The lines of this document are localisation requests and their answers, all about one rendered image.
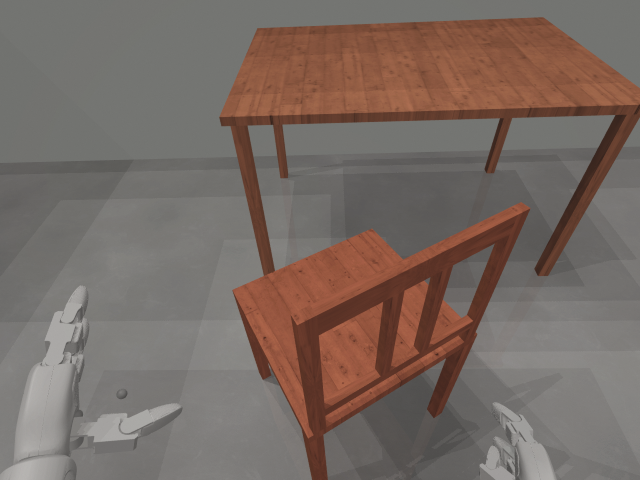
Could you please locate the left robot forearm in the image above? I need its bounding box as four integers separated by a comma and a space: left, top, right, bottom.
0, 454, 77, 480

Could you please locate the robot right hand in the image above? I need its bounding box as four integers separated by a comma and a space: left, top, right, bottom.
480, 402, 557, 480

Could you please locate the table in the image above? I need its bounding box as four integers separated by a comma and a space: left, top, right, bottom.
219, 17, 640, 276

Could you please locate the robot left hand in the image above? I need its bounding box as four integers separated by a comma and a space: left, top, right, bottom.
13, 285, 183, 465

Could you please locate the chair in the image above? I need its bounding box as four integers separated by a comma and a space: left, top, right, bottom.
232, 202, 531, 480

